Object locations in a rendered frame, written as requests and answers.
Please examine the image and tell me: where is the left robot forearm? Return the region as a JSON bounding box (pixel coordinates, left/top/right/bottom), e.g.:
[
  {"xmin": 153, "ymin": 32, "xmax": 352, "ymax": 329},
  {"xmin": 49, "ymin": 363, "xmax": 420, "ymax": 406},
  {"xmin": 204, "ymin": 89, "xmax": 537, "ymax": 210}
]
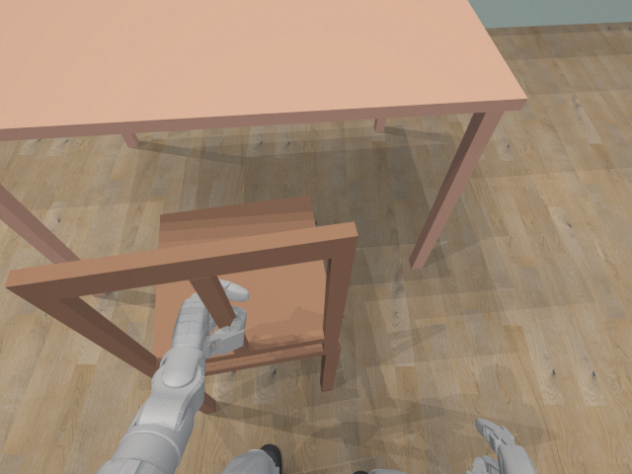
[{"xmin": 96, "ymin": 347, "xmax": 205, "ymax": 474}]

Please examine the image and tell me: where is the right robot hand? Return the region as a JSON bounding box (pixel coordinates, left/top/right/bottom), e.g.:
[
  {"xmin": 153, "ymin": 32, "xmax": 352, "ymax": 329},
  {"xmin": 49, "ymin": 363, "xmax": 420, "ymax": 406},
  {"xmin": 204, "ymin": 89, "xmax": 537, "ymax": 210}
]
[{"xmin": 466, "ymin": 419, "xmax": 536, "ymax": 474}]

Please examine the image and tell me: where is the table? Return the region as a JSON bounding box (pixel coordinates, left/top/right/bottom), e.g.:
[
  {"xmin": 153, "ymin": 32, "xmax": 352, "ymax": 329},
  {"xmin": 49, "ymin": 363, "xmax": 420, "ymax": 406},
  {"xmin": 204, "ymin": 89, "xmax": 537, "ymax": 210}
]
[{"xmin": 0, "ymin": 0, "xmax": 527, "ymax": 296}]

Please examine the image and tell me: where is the chair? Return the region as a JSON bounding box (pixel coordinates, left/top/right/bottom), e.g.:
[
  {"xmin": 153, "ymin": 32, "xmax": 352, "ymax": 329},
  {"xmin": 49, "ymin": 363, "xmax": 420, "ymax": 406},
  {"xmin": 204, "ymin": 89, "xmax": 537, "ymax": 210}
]
[{"xmin": 5, "ymin": 195, "xmax": 358, "ymax": 414}]

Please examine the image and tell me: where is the left robot hand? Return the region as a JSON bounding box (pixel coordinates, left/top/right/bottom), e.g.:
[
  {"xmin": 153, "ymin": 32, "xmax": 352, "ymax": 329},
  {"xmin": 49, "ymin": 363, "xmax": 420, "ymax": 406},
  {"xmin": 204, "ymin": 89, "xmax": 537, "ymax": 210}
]
[{"xmin": 171, "ymin": 279, "xmax": 250, "ymax": 359}]

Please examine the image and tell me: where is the robot left shin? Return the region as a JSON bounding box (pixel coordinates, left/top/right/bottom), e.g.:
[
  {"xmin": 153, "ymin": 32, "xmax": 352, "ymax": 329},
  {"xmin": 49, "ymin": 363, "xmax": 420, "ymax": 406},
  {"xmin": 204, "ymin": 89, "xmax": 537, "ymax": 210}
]
[{"xmin": 247, "ymin": 449, "xmax": 273, "ymax": 462}]

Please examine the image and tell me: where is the left robot thigh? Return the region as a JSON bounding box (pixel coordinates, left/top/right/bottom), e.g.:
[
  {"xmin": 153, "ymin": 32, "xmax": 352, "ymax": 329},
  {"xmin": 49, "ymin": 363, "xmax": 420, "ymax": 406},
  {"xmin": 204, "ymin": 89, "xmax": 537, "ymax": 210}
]
[{"xmin": 220, "ymin": 453, "xmax": 279, "ymax": 474}]

